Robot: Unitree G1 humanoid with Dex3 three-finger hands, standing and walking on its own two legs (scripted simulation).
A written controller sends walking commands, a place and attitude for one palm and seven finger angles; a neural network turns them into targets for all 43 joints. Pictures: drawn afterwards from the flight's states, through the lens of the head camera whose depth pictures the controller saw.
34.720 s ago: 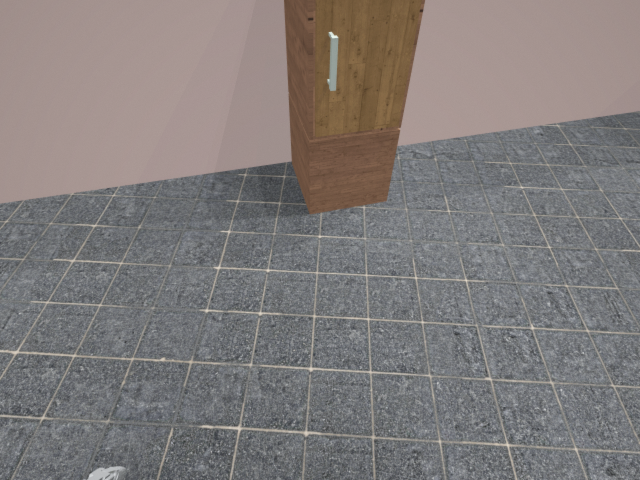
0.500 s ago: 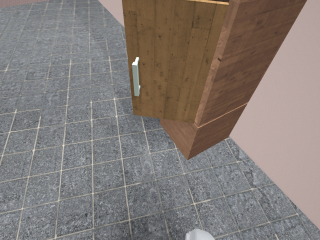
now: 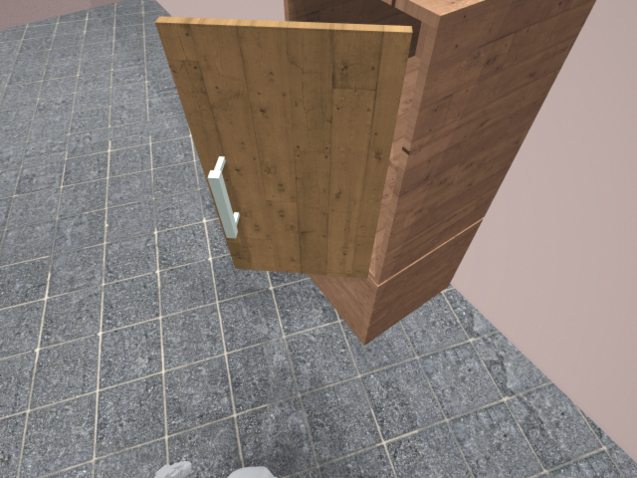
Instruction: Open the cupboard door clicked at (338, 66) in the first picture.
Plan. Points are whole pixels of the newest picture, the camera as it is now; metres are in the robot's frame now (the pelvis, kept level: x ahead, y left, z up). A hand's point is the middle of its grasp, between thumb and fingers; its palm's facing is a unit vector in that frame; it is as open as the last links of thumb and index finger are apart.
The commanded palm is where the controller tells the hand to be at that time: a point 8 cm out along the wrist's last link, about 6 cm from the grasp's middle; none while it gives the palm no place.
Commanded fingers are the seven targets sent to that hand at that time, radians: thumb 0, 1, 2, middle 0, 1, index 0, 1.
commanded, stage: come to a stop and stand still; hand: left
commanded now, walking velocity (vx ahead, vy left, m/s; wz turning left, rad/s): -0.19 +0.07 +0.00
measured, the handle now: (226, 199) +0.58 +0.20 -0.06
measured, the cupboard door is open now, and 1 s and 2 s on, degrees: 50 50 50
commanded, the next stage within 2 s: look again from close up in 1.64 s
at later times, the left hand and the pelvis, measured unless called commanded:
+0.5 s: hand out of the picture +0.01 +0.23 -0.18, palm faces +0.01 -0.98 -0.21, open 7.4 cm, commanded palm none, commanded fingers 0.00 0.90 0.90 -0.20 -0.30 -0.20 -0.30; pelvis -0.01 +0.03 +0.00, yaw -2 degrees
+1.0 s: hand out of the picture +0.01 +0.14 -0.18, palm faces +0.02 -0.98 -0.18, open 7.3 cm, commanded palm none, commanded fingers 0.00 0.90 0.90 -0.20 -0.30 -0.20 -0.30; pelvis +0.01 -0.02 +0.00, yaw +0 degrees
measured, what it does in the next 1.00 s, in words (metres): steps on the spot: left foot, then right foot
